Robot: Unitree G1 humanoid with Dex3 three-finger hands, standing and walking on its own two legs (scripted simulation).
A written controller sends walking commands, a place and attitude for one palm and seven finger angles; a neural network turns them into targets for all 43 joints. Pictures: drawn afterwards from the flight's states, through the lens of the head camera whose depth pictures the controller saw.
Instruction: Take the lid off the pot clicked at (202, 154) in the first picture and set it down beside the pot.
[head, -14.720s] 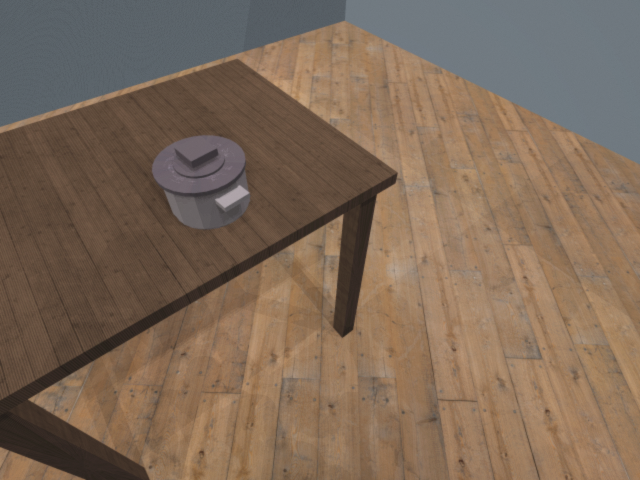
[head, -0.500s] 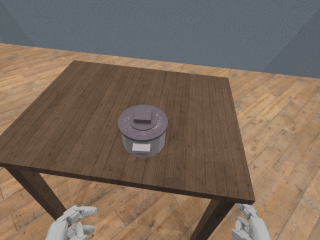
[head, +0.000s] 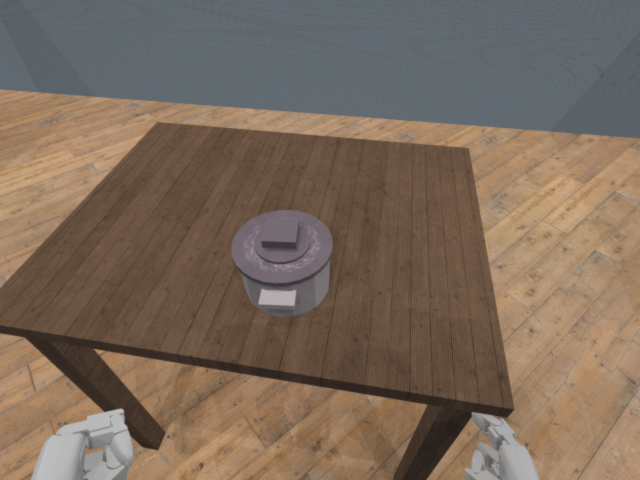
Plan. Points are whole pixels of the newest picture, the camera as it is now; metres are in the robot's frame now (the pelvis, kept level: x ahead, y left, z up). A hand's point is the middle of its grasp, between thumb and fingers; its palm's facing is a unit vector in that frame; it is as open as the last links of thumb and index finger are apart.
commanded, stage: raise the hand higher, near the body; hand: left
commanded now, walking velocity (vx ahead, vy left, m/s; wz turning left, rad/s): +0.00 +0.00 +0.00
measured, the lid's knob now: (281, 233) +0.44 +0.11 +0.07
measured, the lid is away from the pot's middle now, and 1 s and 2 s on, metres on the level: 0.00 0.00 0.00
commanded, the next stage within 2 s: reach forward and open the fingers in 0.62 s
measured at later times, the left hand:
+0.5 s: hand (110, 414) +0.16 +0.24 +0.07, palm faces +0.26 -0.87 -0.41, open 3.1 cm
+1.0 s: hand (82, 380) +0.18 +0.27 +0.09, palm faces -0.06 -0.11 -0.99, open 2.9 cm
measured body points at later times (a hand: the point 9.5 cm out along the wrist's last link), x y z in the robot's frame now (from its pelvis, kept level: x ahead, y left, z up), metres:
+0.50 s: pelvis +0.00 +0.01 +0.00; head -0.01 -0.01 +0.45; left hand +0.14 +0.28 +0.10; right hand +0.17 -0.22 -0.09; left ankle +0.03 +0.12 -0.74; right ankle -0.03 -0.11 -0.74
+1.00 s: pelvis -0.01 +0.01 -0.01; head -0.01 -0.03 +0.44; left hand +0.18 +0.27 +0.15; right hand +0.18 -0.23 -0.10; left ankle +0.03 +0.12 -0.74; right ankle -0.03 -0.11 -0.74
